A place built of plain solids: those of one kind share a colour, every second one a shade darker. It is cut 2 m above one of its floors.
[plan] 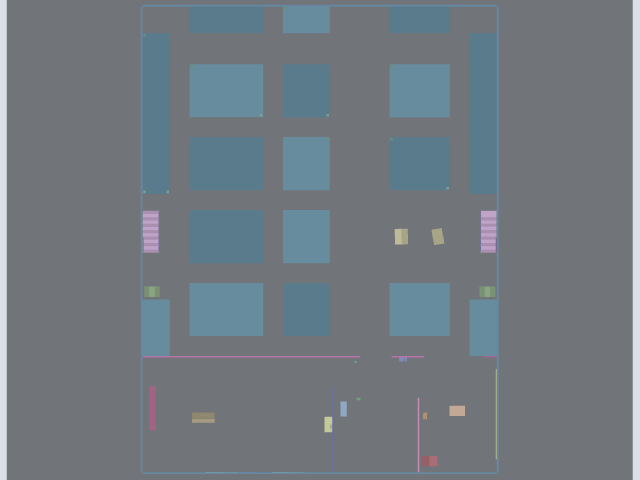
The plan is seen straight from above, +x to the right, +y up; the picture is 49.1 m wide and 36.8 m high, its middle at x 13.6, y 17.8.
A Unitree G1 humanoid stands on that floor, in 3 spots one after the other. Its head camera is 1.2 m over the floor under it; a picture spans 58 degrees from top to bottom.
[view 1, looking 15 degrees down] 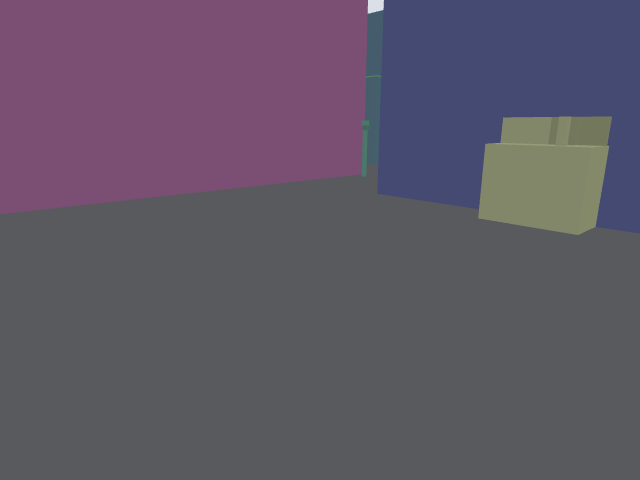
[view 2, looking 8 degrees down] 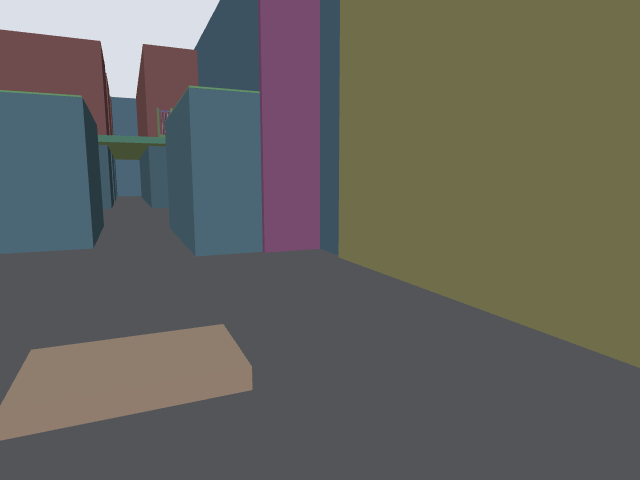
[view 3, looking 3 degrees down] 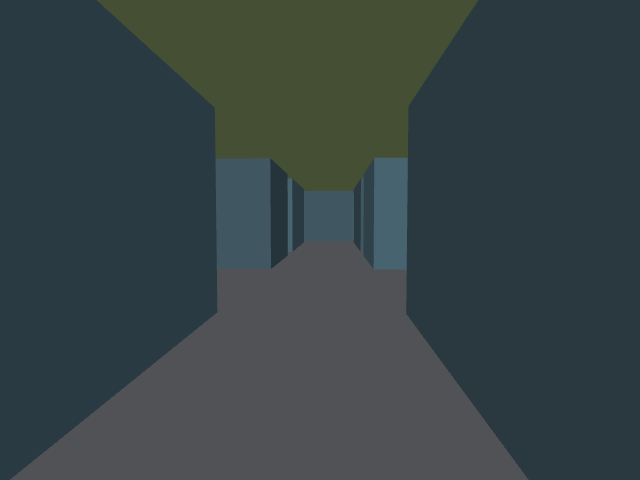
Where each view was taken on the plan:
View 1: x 8.66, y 1.50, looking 48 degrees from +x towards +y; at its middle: ground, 4.64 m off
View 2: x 24.12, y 2.00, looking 66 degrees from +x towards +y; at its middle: wall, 7.52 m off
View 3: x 24.30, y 32.76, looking -178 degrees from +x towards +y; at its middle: units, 22.26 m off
